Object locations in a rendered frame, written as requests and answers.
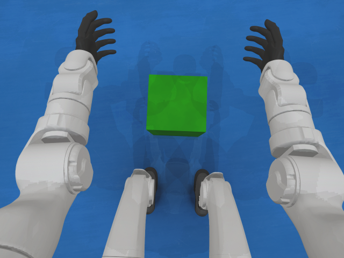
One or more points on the left robot shin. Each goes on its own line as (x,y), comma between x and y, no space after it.
(139,172)

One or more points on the right robot shin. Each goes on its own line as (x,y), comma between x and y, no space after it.
(213,175)

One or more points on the robot shin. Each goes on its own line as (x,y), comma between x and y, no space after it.
(213,175)
(139,172)

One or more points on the carton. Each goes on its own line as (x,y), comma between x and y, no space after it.
(177,105)

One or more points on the robot right forearm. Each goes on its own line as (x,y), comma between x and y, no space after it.
(288,114)

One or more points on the left robot hand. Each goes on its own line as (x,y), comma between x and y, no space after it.
(87,36)

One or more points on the robot left forearm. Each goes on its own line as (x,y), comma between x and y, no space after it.
(69,104)

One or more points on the right robot upper arm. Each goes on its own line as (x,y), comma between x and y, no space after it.
(311,191)

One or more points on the left robot upper arm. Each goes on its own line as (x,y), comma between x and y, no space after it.
(49,177)

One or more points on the right robot hand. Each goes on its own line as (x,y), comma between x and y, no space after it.
(273,44)

